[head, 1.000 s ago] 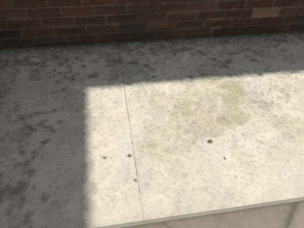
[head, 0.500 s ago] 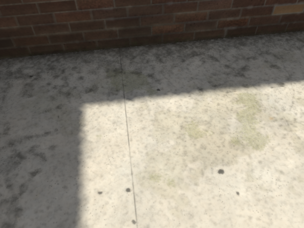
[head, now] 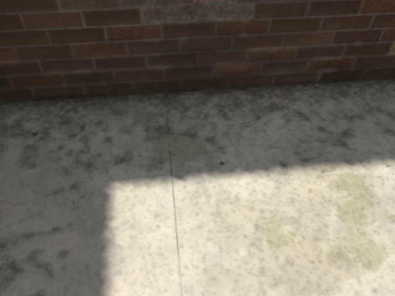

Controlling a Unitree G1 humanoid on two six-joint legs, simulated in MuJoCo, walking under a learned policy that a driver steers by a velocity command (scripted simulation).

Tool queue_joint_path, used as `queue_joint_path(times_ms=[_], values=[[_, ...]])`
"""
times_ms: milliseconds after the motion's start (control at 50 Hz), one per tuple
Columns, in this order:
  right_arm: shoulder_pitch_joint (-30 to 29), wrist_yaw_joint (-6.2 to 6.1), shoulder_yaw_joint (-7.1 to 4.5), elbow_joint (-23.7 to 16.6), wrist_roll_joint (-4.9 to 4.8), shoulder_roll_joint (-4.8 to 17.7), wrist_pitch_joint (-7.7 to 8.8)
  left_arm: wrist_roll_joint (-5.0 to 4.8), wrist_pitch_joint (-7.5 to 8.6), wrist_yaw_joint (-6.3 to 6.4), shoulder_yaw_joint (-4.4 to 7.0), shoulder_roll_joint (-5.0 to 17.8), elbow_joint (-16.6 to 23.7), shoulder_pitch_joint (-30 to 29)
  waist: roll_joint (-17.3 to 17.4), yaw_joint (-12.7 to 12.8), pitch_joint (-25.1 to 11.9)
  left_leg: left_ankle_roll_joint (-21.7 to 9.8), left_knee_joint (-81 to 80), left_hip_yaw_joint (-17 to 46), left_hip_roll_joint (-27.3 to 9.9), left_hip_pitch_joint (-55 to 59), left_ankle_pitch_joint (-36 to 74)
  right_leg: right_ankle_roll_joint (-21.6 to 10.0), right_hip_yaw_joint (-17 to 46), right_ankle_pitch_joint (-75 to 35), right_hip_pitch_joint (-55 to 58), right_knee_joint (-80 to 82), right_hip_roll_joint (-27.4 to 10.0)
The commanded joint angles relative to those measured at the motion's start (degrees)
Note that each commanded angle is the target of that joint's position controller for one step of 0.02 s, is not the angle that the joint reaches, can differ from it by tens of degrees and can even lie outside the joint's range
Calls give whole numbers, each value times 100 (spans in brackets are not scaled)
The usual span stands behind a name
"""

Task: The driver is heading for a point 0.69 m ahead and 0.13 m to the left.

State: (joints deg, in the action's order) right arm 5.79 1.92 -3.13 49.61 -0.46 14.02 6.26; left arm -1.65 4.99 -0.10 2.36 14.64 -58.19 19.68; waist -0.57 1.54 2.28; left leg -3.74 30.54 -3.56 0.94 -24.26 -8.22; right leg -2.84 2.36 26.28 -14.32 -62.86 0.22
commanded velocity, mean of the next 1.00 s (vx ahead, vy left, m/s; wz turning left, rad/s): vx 0.28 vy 0.00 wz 0.20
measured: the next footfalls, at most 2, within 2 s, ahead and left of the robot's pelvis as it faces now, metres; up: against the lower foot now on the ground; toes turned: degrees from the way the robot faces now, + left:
right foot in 0.46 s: +0.44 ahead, -0.14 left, +0.00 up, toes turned -2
left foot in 0.96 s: +0.38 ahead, +0.10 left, +0.00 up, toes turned +17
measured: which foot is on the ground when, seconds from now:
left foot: down 0.00-0.46, up 0.48-0.94, down 0.96-1.00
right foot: up 0.00-0.44, down 0.46-0.96, up 0.98-1.00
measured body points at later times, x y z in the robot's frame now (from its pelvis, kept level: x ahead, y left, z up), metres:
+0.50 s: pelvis +0.27 -0.04 -0.01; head +0.31 -0.05 +0.44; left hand +0.47 +0.20 -0.11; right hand +0.24 -0.30 -0.15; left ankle +0.10 +0.09 -0.69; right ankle +0.40 -0.14 -0.73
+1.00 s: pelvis +0.35 -0.01 +0.00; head +0.37 +0.02 +0.45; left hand +0.42 +0.29 -0.13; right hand +0.52 -0.27 -0.10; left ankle +0.34 +0.09 -0.73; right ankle +0.39 -0.14 -0.71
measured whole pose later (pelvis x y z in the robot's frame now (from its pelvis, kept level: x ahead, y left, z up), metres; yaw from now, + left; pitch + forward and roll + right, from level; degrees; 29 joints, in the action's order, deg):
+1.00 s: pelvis +0.35 -0.01 +0.00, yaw +15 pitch +2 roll -2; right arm 11.1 -0.6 -5.9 46.6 -0.7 15.7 -1.9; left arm 0.1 -0.8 1.8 4.6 16.7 -52.6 4.1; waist -1.3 -1.0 1.4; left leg -2.8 33.5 -2.2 -1.5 -18.7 -17.6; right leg 1.3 -11.0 23.6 -20.8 -39.6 -5.8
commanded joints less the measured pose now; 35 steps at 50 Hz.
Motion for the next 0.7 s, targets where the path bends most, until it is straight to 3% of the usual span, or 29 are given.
queue_joint_path(times_ms=[20,40,60,100,140,240,320,380,420,440,460,480,500,520,540,560,580,620,700], values=[[628,-3,-132,-66,62,597,37,1,201,49,177,702,472,-368,217,-331,-557,-941,-1723,2240,-1645,2270,522,-79,219,-779,-2346,-714,-680],[577,9,-96,-35,115,496,51,30,126,47,189,592,455,-238,362,-152,-528,-893,-1882,1930,-1506,1924,734,-68,253,-988,-2002,-521,-821],[627,20,-93,15,108,466,60,37,55,50,182,450,433,-145,413,-84,-498,-917,-2022,1758,-1428,1753,847,-38,225,-1066,-1848,-353,-855],[800,-16,-121,126,76,596,80,54,-46,68,185,341,466,-217,393,-21,-322,-990,-2217,1438,-1375,1540,1110,52,140,-1236,-1963,-6,-913],[986,-92,-160,206,74,749,62,106,-80,81,204,375,632,-663,318,-95,-142,-1013,-2350,1275,-1378,1600,1256,169,109,-1733,-2401,545,-948],[1391,-209,-147,362,24,793,-21,114,-16,11,164,244,934,-1652,371,-361,66,-765,-2465,741,-1114,1757,1176,240,-103,-3136,-2440,2243,-748],[1824,-227,-162,578,-19,831,-84,64,25,-86,106,220,1153,-2332,367,-583,258,-743,-2352,674,-1269,2311,1077,185,-226,-3214,-2465,2983,-567],[1827,-281,-173,671,9,838,-216,108,111,-200,103,263,1271,-2460,456,-483,229,-582,-1699,583,-1385,2706,2475,12,-284,-2893,-2170,3384,-366],[1606,-313,-201,634,7,940,-271,145,155,-219,213,539,1099,-1823,666,-108,-242,-373,-976,578,-1325,2851,3691,-163,-386,-2772,-1237,3522,-93],[1471,-316,-180,593,-7,902,-294,188,176,-204,314,736,844,-1082,590,269,-657,-193,-164,432,-1047,2739,4026,-296,-499,-3288,-278,3782,43],[1573,-313,-119,497,64,773,-275,290,183,-160,401,1100,654,-371,201,437,-1348,67,1032,254,-700,1918,2864,-552,27,-5370,1244,3433,-610],[2373,-256,86,570,135,123,-210,405,109,-102,425,1398,577,79,-1112,200,-2255,480,3365,152,150,-196,-1124,-1594,1868,-7356,3535,3078,-2279],[2711,-224,82,795,-23,206,-153,273,48,-125,322,1052,555,270,-1154,302,-3117,523,4346,1149,364,-573,-3334,-1943,2731,-7134,3801,3368,-2648],[2191,-233,-75,680,-189,725,-165,182,7,-121,287,924,666,-189,-727,294,-2434,485,4556,1237,34,-872,-3115,-1651,2012,-6245,2957,3626,-2374],[1631,-291,-103,500,-219,782,-224,170,-6,-80,226,745,800,-805,-453,155,-1642,495,4297,960,-235,-1074,-2738,-1371,1425,-5478,2064,3907,-2097],[1414,-360,-135,479,-150,717,-329,208,0,-59,153,539,829,-1185,-196,-9,-1131,544,3969,872,-435,-906,-2402,-1214,1008,-4941,1159,4209,-1885],[1511,-415,-164,489,-94,614,-472,259,4,-47,118,417,828,-1445,-319,-236,-908,565,3660,848,-600,-428,-2140,-1080,660,-4436,398,4478,-1724],[1689,-469,-180,426,-51,416,-679,368,-19,-28,165,553,818,-1648,-576,-417,-718,600,3500,629,-542,84,-1781,-1129,257,-3870,-412,4856,-1616],[1338,-495,-266,93,-24,493,-809,311,-109,164,246,771,789,-1636,-554,-375,-677,595,2853,571,-691,-252,-1119,-1218,-83,-2864,-288,5163,-1748]])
